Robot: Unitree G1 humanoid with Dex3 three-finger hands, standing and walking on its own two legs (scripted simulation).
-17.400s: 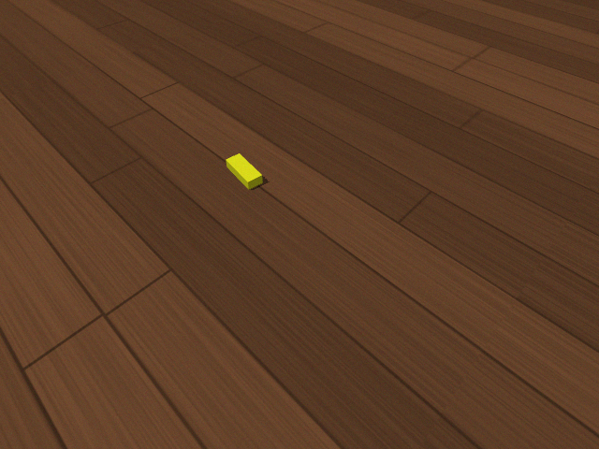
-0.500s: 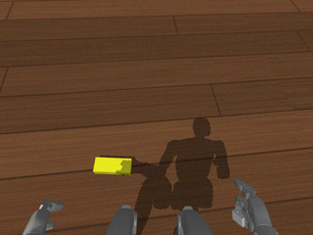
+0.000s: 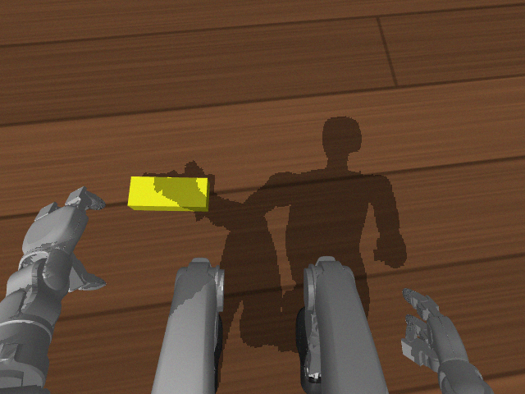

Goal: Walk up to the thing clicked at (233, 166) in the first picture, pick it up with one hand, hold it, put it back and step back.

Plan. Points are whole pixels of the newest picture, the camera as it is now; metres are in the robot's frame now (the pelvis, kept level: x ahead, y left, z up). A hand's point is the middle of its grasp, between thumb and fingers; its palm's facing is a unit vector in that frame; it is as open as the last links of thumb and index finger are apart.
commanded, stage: rise first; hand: left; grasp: from above
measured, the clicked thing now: (170, 194) +0.51 +0.25 -0.46
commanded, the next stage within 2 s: none
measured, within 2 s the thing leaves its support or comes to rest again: neither
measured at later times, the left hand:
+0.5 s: hand (118, 215) +0.40 +0.30 -0.25, palm faces -0.47 -0.08 -0.88, open 14.2 cm
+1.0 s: hand (133, 202) +0.45 +0.29 -0.31, palm faces -0.46 +0.00 -0.89, open 14.2 cm
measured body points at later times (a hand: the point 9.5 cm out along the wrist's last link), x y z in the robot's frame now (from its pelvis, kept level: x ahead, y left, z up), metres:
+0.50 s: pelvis -0.03 +0.02 -0.11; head +0.19 +0.06 +0.29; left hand +0.42 +0.30 -0.20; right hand +0.03 -0.27 -0.22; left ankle +0.07 +0.13 -0.45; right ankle +0.07 -0.13 -0.45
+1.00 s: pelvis -0.02 +0.02 -0.14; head +0.22 +0.07 +0.23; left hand +0.47 +0.29 -0.26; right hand +0.02 -0.26 -0.25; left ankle +0.07 +0.13 -0.45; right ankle +0.07 -0.13 -0.45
